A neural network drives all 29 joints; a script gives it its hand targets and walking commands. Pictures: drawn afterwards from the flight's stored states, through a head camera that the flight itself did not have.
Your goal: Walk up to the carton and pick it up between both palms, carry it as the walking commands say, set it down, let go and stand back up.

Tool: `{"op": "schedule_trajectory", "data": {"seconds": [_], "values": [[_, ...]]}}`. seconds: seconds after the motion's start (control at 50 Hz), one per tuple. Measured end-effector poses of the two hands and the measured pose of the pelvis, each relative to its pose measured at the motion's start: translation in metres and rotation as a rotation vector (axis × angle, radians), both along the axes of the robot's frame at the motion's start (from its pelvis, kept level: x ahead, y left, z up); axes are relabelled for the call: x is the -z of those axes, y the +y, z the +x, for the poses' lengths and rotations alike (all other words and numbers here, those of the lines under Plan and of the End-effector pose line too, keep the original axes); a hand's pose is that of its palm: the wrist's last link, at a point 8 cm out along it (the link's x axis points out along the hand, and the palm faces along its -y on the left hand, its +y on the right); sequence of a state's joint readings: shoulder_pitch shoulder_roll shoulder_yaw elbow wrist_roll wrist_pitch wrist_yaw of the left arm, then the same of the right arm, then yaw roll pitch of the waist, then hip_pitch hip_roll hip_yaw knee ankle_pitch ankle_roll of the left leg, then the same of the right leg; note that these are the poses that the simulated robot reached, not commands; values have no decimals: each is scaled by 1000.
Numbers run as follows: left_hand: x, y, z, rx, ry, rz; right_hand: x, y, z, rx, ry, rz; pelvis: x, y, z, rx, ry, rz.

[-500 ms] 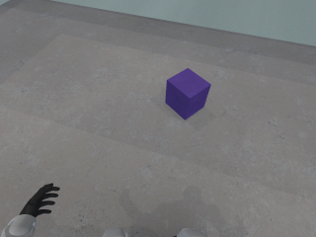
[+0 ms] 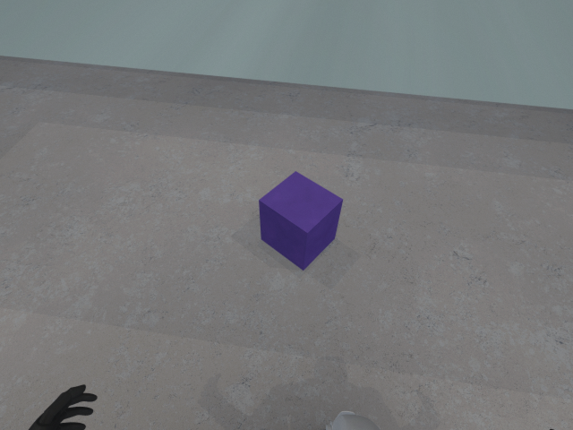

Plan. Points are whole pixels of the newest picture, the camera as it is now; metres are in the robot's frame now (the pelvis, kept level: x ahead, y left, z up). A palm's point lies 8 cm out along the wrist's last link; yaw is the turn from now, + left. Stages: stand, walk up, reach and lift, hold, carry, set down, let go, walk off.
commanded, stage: walk up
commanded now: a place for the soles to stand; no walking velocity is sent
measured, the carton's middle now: (299, 220) +0.98 -0.07 -0.64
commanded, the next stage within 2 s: none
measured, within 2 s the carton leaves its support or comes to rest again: neither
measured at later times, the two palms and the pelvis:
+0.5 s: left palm (97, 344) +0.27 +0.32 -0.10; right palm (514, 335) +0.27 -0.35 -0.06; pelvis +0.19 -0.01 -0.01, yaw -3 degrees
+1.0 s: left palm (130, 266) +0.40 +0.29 -0.07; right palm (485, 259) +0.43 -0.38 -0.09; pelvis +0.34 -0.06 +0.00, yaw -1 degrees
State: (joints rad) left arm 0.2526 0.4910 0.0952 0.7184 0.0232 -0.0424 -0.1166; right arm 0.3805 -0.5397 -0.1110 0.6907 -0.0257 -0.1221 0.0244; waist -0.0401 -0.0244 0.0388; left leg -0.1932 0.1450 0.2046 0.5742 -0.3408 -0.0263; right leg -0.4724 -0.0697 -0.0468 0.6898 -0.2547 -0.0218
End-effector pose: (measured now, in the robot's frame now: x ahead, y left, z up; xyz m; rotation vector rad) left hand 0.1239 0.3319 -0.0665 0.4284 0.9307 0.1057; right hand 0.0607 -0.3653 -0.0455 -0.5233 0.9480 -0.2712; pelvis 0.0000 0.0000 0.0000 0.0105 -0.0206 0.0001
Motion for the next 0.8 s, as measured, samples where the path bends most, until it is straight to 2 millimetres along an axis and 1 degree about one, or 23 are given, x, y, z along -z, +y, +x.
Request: {"op": "schedule_trajectory", "data": {"seconds": [0.04,0.06,0.1,0.14,0.22,0.32,0.38,0.42,0.46,0.5,0.6,0.64,0.68,0.72,0.74,0.76,0.8], "values": [[-5,-5,32,19,-36,34,11,-12,7,17,28,7,6,-10,19,5,0,-1],[-6,-6,44,20,-58,55,18,-17,13,21,44,13,11,-16,27,7,-2,-5],[-9,-9,58,5,-81,77,28,-18,29,33,59,40,13,-22,42,15,0,-8],[-12,-12,61,-17,-69,82,32,-11,52,24,53,72,10,-25,56,20,1,-11],[-13,-16,60,-58,-17,77,34,3,97,-20,46,120,2,-26,86,27,10,-15],[-1,-13,60,-87,53,49,29,19,151,-59,36,137,-1,-21,123,28,13,-20],[13,-7,73,-94,84,32,25,25,185,-76,1,116,6,-13,147,28,12,-19],[26,-5,90,-88,92,24,24,23,202,-72,-35,82,14,-7,162,32,11,-9],[32,-9,114,-65,94,17,19,18,208,-40,-55,64,14,-7,174,42,6,-1],[31,-16,143,-34,78,7,12,12,207,-4,-49,49,11,-9,186,50,3,3],[17,-32,215,39,34,-5,3,-10,194,63,21,26,1,-18,216,59,7,0],[9,-39,243,61,13,3,5,-21,191,87,50,27,0,-25,229,58,8,-1],[2,-47,269,77,-12,18,11,-32,191,107,77,36,1,-33,242,56,8,-4],[-3,-53,292,82,-47,47,22,-42,197,111,103,48,6,-44,257,49,5,-8],[-5,-54,300,76,-66,62,28,-45,203,110,114,57,10,-49,264,47,4,-11],[-7,-55,305,67,-81,74,34,-45,212,108,122,68,11,-53,270,44,6,-11],[-12,-56,307,34,-88,87,42,-42,235,91,128,95,10,-58,282,35,6,-12]]}}
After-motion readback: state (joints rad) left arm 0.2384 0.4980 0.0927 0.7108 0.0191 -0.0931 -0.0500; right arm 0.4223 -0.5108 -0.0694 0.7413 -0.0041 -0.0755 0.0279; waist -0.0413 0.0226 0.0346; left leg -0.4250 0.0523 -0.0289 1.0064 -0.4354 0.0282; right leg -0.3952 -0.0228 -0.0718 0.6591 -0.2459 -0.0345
